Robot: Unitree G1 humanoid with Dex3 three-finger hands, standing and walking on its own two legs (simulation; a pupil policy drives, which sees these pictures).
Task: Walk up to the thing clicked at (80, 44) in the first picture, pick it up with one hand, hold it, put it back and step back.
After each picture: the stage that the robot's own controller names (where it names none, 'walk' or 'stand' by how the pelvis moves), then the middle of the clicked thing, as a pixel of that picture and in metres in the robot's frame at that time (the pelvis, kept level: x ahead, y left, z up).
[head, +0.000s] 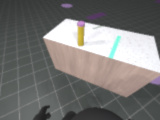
stand; (80, 35) +0.77 +0.14 +0.04
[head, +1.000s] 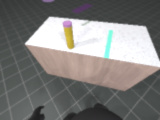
rise first; (69, 36) +0.65 +0.18 +0.05
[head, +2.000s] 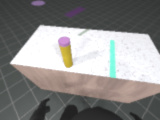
rise first; (66, 54) +0.42 +0.19 +0.07
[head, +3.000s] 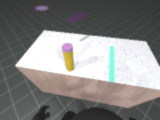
stand; (69, 59) +0.43 +0.18 +0.04
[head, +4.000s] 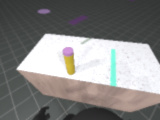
stand; (69, 62) +0.41 +0.17 +0.03
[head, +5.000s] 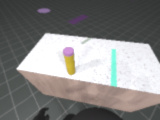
stand; (70, 62) +0.40 +0.17 +0.03
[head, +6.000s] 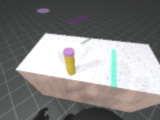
stand; (70, 63) +0.40 +0.17 +0.03
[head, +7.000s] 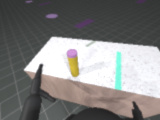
rise first; (73, 64) +0.40 +0.16 +0.04
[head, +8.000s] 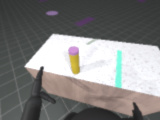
go down; (74, 62) +0.41 +0.16 +0.04
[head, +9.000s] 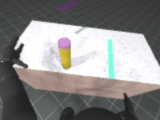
go down; (65, 56) +0.42 +0.15 +0.06
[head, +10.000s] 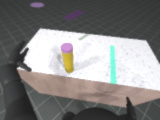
go down; (68, 60) +0.41 +0.16 +0.06
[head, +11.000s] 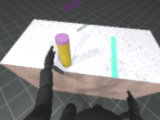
close in; (65, 53) +0.42 +0.17 +0.10
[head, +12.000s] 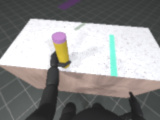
lift; (62, 53) +0.41 +0.17 +0.10
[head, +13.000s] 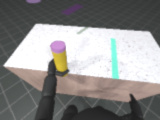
lift; (61, 61) +0.35 +0.18 +0.11
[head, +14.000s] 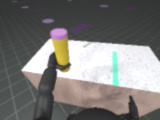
lift; (62, 53) +0.32 +0.17 +0.23
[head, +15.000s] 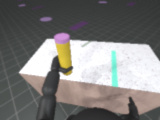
hold; (65, 57) +0.33 +0.16 +0.20
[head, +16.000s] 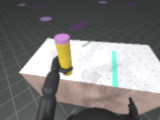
hold; (65, 57) +0.33 +0.16 +0.20
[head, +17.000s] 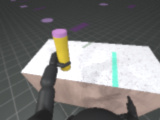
crouch; (63, 52) +0.35 +0.18 +0.21
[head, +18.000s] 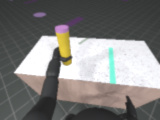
lower; (64, 47) +0.42 +0.17 +0.18
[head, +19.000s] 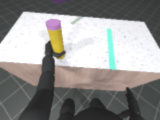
lower; (57, 42) +0.47 +0.19 +0.12
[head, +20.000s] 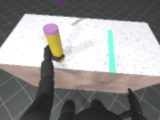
lower; (56, 46) +0.45 +0.20 +0.11
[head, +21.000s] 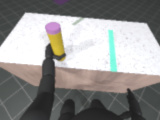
lower; (57, 45) +0.45 +0.19 +0.12
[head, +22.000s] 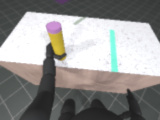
lower; (58, 44) +0.45 +0.19 +0.12
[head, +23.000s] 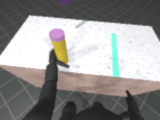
withdraw; (60, 50) +0.42 +0.18 +0.10
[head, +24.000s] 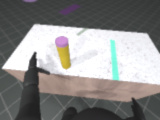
sink last; (64, 55) +0.42 +0.18 +0.08
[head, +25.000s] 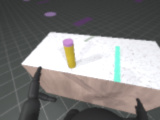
stand; (70, 55) +0.45 +0.19 +0.08
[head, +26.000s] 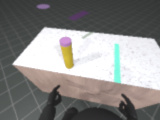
stand; (67, 55) +0.43 +0.18 +0.09
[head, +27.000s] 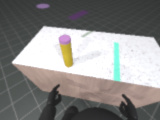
stand; (67, 53) +0.43 +0.19 +0.10
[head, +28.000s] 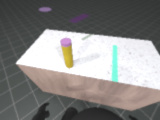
stand; (68, 54) +0.44 +0.19 +0.07
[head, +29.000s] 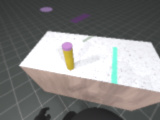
walk; (69, 57) +0.44 +0.19 +0.04
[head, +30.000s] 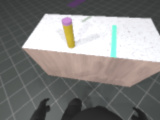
walk; (69, 35) +0.60 +0.20 +0.06
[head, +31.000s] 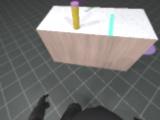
walk; (75, 17) +0.89 +0.21 +0.06
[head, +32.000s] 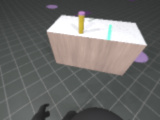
stand; (81, 23) +1.03 +0.18 +0.04
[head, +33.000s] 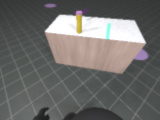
stand; (79, 23) +1.02 +0.19 +0.03
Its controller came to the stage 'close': yes
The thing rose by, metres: 0.19
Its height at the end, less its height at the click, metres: +0.00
